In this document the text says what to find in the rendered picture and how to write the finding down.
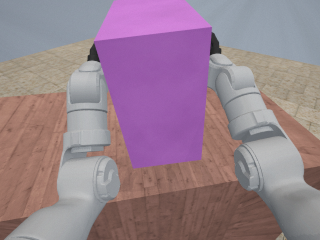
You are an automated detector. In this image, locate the robot left forearm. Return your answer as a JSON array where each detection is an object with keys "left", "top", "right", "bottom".
[{"left": 57, "top": 60, "right": 111, "bottom": 194}]

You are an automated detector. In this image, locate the robot right forearm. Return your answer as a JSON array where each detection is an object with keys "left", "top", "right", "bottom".
[{"left": 207, "top": 53, "right": 304, "bottom": 174}]

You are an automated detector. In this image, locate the robot right hand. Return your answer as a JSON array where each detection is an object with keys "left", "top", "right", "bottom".
[{"left": 210, "top": 32, "right": 222, "bottom": 55}]

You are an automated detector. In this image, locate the right robot upper arm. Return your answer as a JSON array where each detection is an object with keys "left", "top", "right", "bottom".
[{"left": 234, "top": 135, "right": 320, "bottom": 240}]

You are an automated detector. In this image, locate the robot left hand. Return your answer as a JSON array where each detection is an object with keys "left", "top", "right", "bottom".
[{"left": 87, "top": 43, "right": 100, "bottom": 63}]

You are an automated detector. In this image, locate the pedestal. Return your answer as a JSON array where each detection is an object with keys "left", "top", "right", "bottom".
[{"left": 0, "top": 87, "right": 320, "bottom": 240}]

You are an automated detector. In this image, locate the carton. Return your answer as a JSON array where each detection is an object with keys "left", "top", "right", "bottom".
[{"left": 94, "top": 0, "right": 212, "bottom": 169}]

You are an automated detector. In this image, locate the left robot upper arm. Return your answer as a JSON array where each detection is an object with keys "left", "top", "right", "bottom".
[{"left": 4, "top": 155, "right": 121, "bottom": 240}]

